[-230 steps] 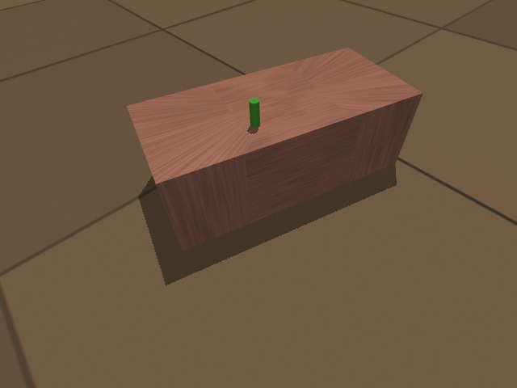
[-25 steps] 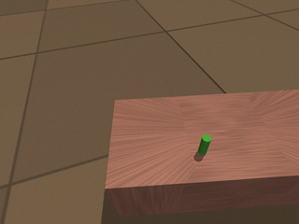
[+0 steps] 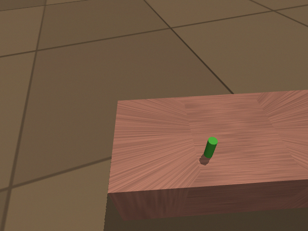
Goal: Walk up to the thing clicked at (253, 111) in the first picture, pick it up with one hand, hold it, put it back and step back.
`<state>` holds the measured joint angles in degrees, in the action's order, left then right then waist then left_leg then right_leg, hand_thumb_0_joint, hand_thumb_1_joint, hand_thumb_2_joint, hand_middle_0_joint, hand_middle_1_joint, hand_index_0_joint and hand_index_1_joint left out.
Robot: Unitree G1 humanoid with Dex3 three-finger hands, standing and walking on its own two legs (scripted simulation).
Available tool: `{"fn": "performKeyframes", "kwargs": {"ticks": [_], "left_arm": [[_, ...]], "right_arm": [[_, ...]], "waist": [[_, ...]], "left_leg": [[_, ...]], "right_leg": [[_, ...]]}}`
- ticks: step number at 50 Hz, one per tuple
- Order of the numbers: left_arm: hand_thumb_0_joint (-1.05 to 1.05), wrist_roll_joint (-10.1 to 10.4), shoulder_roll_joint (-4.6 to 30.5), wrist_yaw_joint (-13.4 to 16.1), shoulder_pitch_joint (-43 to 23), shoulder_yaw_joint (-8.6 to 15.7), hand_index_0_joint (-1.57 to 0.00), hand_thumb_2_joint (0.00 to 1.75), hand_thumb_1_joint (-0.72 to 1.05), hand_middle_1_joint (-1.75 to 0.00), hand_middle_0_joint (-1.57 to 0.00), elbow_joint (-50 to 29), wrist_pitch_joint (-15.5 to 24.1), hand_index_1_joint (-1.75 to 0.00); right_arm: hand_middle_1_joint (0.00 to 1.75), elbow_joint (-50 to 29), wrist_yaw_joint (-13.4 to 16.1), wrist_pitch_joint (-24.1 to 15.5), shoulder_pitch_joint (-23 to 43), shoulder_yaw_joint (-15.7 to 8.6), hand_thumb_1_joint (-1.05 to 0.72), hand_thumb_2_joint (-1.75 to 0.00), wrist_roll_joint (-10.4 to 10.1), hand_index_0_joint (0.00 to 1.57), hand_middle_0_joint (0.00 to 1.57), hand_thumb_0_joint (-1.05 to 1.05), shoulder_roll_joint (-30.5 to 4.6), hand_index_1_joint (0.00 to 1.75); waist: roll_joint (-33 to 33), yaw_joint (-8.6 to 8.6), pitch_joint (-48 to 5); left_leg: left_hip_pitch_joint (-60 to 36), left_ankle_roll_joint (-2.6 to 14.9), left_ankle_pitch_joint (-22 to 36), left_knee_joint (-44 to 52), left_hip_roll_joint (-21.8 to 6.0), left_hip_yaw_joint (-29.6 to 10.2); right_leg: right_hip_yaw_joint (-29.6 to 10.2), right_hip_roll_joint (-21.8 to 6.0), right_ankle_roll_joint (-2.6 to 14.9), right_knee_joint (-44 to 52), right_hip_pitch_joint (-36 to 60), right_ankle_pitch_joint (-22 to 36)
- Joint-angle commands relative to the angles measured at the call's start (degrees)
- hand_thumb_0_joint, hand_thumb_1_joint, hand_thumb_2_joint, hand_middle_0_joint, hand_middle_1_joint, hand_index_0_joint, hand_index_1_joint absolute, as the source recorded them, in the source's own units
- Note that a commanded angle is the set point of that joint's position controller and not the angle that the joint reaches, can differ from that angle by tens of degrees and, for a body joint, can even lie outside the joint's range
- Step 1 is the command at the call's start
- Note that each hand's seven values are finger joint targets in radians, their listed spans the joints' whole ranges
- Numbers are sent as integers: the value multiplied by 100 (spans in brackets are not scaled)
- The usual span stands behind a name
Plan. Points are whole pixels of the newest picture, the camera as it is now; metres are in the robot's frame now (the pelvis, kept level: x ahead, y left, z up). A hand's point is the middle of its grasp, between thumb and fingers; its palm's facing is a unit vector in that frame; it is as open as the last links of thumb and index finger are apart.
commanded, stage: stand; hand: right
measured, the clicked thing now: (210, 147) +0.53 -0.22 -0.28
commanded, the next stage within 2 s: none
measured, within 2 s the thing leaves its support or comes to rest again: neither
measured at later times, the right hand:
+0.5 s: hand out of the picture +0.07 -0.26 -0.16, palm faces -0.03 +0.94 -0.33, open 7.4 cm
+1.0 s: hand out of the picture +0.08 -0.27 -0.16, palm faces -0.04 +0.94 -0.34, open 7.4 cm
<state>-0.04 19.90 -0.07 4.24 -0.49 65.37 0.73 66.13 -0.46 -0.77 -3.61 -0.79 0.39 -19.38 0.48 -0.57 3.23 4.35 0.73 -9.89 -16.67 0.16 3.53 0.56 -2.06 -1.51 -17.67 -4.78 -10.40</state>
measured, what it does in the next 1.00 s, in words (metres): stands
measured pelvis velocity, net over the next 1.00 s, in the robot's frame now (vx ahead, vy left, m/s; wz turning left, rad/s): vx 0.00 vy -0.02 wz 0.02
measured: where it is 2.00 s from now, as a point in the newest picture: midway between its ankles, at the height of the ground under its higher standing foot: outside the picture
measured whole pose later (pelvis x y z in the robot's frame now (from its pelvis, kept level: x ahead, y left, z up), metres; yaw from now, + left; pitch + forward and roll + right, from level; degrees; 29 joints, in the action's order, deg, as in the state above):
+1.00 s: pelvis +0.00 -0.02 +0.00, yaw +1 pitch -1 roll +0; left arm -0.2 19.8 -0.4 6.2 -0.6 65.3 0.9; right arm 66.3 -0.5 -0.8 -5.8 0.1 0.7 -20.1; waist 0.0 -0.2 2.1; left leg 5.5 -0.6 -9.8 -16.7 -1.1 2.0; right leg 2.0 -0.8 -0.1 -17.0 -5.1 -10.5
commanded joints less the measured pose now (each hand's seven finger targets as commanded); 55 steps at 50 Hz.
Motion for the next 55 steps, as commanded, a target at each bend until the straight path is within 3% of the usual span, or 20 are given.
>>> {"fn": "performKeyframes", "kwargs": {"ticks": [1,12,17,21,30,37,41,46,51,55], "left_arm": [[0,-32,1195,90,-221,230,-20,90,90,-30,-20,-355,107,-30],[0,-54,1210,83,-125,243,-20,90,90,-30,-20,-322,120,-30],[0,-37,1236,67,-109,247,-20,90,90,-30,-20,-332,128,-30],[0,-44,1270,61,-84,249,-20,90,90,-30,-20,-346,112,-30],[0,-29,1234,63,-4,240,-20,90,90,-30,-20,-351,116,-30],[0,-48,1264,65,31,232,-20,90,90,-30,-20,-334,119,-30],[0,-41,1233,64,26,224,-20,90,90,-30,-20,-348,127,-30],[0,-36,1247,71,-6,229,-20,90,90,-30,-20,-359,131,-30],[0,-35,1233,66,30,231,-20,90,90,-30,-20,-344,131,-30],[0,-33,1234,75,-65,247,-20,90,90,-30,-20,-360,121,-30]], "right_arm": [[30,-327,89,-114,272,-196,-90,-90,-13,20,20,0,-1242,30],[30,-340,69,-91,286,-178,-90,-90,4,20,20,0,-1223,30],[30,-318,63,-117,211,-167,-90,-90,9,20,20,0,-1218,30],[30,-308,62,-114,148,-155,-90,-90,21,20,20,0,-1202,30],[30,-280,66,-119,79,-151,-90,-90,15,20,20,0,-1270,30],[30,-288,66,-106,13,-127,-90,-90,17,20,20,0,-1225,30],[30,-298,75,-117,44,-135,-90,-90,16,20,20,0,-1276,30],[30,-324,76,-116,37,-112,-90,-90,13,20,20,0,-1242,30],[30,-335,92,-128,13,-114,-90,-90,2,20,20,0,-1270,30],[30,-356,107,-121,13,-121,-90,-90,15,20,20,0,-1272,30]], "waist": [[-135,0,-603],[-24,5,-351],[-40,3,-418],[0,12,-390],[-65,36,-470],[52,29,-346],[-19,47,-447],[-74,43,-438],[-89,66,-569],[-66,42,-572]], "left_leg": [[-154,-9,1240,202,-840,-610],[-2,8,439,297,-810,-679],[-9,-3,582,288,-817,-720],[95,-10,333,325,-815,-735],[19,3,544,247,-831,-741],[133,14,427,263,-830,-763],[6,6,789,182,-860,-756],[95,8,683,200,-831,-730],[-88,18,1238,146,-878,-724],[-97,10,1198,149,-889,-703]], "right_leg": [[-460,-613,213,232,87,1142],[-494,-607,204,446,-185,476],[-525,-614,231,434,-145,565],[-505,-602,246,446,-171,323],[-518,-616,255,404,-129,572],[-488,-600,254,416,-215,386],[-492,-620,261,350,-138,743],[-492,-628,241,380,-63,758],[-454,-642,257,302,56,1257],[-446,-648,273,274,79,1219]]}}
